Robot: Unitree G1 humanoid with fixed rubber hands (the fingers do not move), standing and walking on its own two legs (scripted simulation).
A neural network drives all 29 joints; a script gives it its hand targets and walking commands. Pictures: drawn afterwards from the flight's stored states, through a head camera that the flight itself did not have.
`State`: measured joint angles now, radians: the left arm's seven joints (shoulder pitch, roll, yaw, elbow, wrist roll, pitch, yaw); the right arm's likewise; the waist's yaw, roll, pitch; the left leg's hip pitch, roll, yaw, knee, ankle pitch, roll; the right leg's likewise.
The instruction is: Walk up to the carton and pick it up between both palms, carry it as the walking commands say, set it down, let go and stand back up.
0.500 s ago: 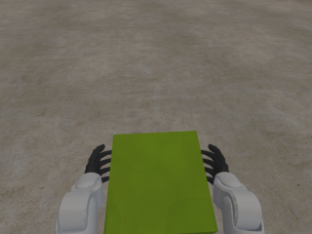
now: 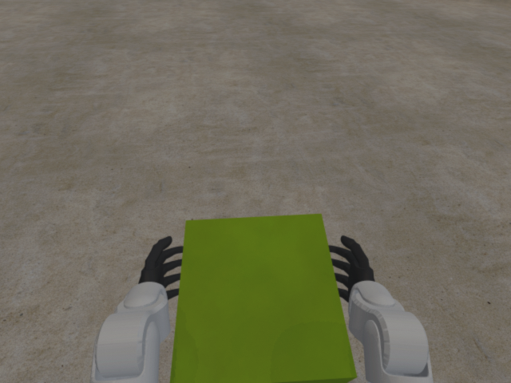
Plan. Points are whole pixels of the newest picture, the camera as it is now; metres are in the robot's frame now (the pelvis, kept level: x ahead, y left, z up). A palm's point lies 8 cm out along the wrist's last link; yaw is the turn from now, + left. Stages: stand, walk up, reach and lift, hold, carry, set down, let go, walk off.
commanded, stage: carry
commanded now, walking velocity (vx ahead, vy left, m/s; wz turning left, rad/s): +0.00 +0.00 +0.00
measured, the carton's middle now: (258, 315) +0.26 +0.00 +0.00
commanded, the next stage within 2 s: none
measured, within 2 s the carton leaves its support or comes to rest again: neither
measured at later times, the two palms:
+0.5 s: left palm (151, 287) +0.26 +0.15 +0.08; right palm (355, 286) +0.26 -0.14 +0.08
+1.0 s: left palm (144, 285) +0.26 +0.16 +0.09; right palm (352, 283) +0.26 -0.13 +0.09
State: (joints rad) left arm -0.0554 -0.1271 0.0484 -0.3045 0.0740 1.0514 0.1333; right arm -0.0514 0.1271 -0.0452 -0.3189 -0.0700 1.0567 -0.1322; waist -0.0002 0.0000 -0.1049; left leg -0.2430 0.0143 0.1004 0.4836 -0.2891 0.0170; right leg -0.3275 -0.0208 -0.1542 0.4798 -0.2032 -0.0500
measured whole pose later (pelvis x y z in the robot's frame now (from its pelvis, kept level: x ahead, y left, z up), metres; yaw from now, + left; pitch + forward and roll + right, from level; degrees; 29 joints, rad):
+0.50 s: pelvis +0.00 +0.00 +0.00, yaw +0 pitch +3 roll +0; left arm -0.06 -0.13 0.05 -0.29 0.08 1.04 0.13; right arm -0.06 0.13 -0.05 -0.30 -0.07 1.04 -0.13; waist 0.00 0.00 -0.10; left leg -0.23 0.01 0.10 0.48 -0.30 0.02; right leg -0.32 -0.02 -0.15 0.48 -0.21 -0.04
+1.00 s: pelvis +0.00 +0.01 +0.00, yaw +0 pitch +3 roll +0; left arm -0.03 -0.13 0.04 -0.40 0.05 1.07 0.14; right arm -0.03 0.13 -0.03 -0.41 -0.05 1.07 -0.14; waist 0.00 0.00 -0.08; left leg -0.24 0.00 0.11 0.50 -0.31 0.03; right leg -0.33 -0.03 -0.14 0.50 -0.22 -0.03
